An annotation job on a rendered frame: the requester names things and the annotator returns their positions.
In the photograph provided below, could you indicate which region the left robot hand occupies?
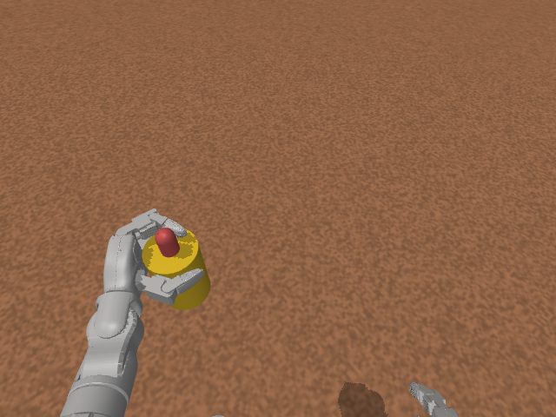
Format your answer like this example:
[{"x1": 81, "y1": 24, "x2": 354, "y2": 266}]
[{"x1": 103, "y1": 208, "x2": 204, "y2": 305}]

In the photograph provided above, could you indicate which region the bottle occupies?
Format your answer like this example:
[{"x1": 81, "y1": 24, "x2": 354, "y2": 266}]
[{"x1": 142, "y1": 228, "x2": 210, "y2": 310}]

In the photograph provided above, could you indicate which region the right robot hand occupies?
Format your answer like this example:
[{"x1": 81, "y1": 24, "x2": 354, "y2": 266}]
[{"x1": 409, "y1": 382, "x2": 459, "y2": 417}]

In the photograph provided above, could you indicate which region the left robot arm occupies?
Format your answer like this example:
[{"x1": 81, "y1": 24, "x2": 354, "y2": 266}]
[{"x1": 60, "y1": 290, "x2": 144, "y2": 417}]

